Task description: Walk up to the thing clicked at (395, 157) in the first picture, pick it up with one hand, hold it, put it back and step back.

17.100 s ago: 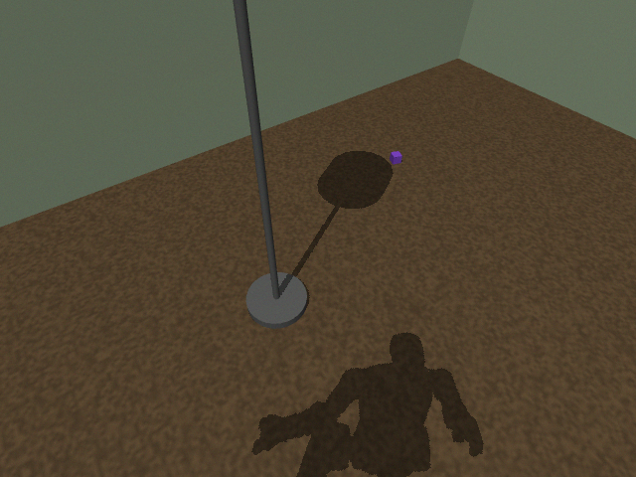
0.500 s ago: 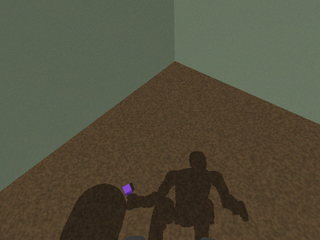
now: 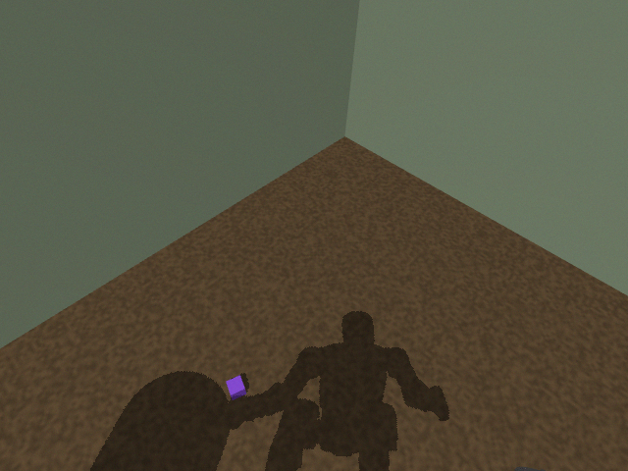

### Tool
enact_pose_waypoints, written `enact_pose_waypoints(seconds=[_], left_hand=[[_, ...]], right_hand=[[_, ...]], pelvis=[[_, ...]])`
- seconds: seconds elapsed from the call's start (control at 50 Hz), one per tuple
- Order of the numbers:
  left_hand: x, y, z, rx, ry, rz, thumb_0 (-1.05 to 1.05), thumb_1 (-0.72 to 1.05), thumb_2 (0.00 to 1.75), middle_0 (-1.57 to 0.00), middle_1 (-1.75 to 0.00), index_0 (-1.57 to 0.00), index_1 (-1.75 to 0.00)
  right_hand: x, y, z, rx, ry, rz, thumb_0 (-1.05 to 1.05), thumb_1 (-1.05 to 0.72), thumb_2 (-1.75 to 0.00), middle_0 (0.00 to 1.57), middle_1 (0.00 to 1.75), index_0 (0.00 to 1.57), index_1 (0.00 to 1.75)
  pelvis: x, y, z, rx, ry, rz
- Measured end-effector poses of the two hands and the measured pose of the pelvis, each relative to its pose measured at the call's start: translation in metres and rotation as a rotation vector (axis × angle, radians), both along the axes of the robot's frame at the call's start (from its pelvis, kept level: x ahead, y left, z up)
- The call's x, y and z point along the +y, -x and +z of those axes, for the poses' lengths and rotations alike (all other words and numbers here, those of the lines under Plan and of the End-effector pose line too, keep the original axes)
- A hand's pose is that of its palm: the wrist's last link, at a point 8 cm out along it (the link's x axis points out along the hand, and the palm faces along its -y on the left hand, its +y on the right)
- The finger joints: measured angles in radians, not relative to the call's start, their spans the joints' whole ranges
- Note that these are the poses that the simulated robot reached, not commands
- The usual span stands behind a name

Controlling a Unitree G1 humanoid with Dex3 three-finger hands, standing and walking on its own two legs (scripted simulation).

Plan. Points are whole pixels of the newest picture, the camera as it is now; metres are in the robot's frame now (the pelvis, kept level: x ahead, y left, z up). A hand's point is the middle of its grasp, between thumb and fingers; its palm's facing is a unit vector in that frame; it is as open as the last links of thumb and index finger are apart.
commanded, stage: walk up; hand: left
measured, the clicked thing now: (236, 387) +0.47 +0.24 -0.74
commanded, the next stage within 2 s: stand in 1.00 s
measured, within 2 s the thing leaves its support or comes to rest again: neither
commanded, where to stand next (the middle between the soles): +0.08 +0.00 m, yaw -1 degrees
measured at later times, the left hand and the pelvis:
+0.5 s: hand out of the picture +0.10 +0.26 -0.13, palm faces -0.01 -0.93 -0.36, open 7.4 cm; pelvis +0.02 +0.00 +0.02, yaw +0 degrees
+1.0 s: hand out of the picture +0.11 +0.25 -0.13, palm faces -0.01 -0.94 -0.35, open 7.4 cm; pelvis +0.02 +0.00 +0.02, yaw +0 degrees
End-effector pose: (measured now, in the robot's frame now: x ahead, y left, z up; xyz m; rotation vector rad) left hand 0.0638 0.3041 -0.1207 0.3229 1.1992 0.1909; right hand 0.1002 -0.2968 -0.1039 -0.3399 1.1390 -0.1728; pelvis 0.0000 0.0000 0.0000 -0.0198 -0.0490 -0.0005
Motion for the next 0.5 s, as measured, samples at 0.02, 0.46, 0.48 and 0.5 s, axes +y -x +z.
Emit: enact_pose_waypoints(seconds=[0.02, 0.46, 0.48, 0.5], left_hand=[[0.000, 0.001, 0.001, 0.006, 0.000, 0.005, 0.00, 0.90, 0.90, -0.21, -0.30, -0.21, -0.30], [-0.003, -0.025, 0.025, 0.015, -0.016, 0.023, 0.00, 0.90, 0.90, -0.20, -0.30, -0.20, -0.30], [-0.004, -0.028, 0.025, 0.012, -0.015, 0.020, 0.00, 0.90, 0.90, -0.20, -0.30, -0.20, -0.30], [-0.004, -0.030, 0.025, 0.009, -0.013, 0.017, 0.00, 0.90, 0.90, -0.20, -0.30, -0.20, -0.30]], right_hand=[[0.001, -0.003, 0.001, 0.000, -0.004, 0.003, 0.01, -0.91, -0.89, 0.20, 0.30, 0.20, 0.30], [-0.001, -0.008, 0.003, 0.059, -0.035, -0.047, 0.01, -0.91, -0.89, 0.20, 0.30, 0.20, 0.30], [-0.002, -0.006, 0.003, 0.063, -0.034, -0.052, 0.01, -0.91, -0.89, 0.20, 0.30, 0.20, 0.30], [-0.002, -0.004, 0.003, 0.067, -0.033, -0.056, 0.01, -0.91, -0.89, 0.20, 0.30, 0.20, 0.30]], pelvis=[[0.000, -0.001, 0.001, 0.001, 0.000, 0.000], [-0.002, -0.016, 0.019, 0.003, -0.015, 0.003], [-0.002, -0.016, 0.019, 0.003, -0.015, 0.002], [-0.002, -0.016, 0.020, 0.003, -0.015, 0.002]])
